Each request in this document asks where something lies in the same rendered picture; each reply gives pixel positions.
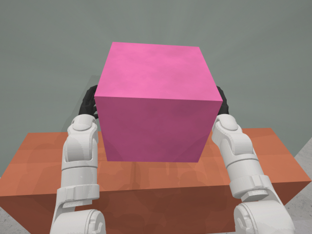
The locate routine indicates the right robot upper arm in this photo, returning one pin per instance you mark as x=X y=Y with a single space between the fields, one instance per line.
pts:
x=262 y=217

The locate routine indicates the left robot hand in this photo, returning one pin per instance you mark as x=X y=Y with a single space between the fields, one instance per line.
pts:
x=87 y=106

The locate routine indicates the carton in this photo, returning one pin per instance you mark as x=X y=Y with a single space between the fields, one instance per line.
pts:
x=156 y=103

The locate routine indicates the left robot upper arm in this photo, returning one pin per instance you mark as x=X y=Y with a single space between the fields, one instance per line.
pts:
x=80 y=222

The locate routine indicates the left robot forearm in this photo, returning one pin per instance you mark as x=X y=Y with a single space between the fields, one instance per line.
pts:
x=79 y=166

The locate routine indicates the right robot hand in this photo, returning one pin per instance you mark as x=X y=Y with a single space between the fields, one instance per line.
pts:
x=224 y=107

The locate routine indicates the pedestal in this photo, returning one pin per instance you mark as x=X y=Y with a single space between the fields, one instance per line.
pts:
x=144 y=197

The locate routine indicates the right robot forearm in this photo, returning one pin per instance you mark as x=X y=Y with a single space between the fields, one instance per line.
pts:
x=248 y=181

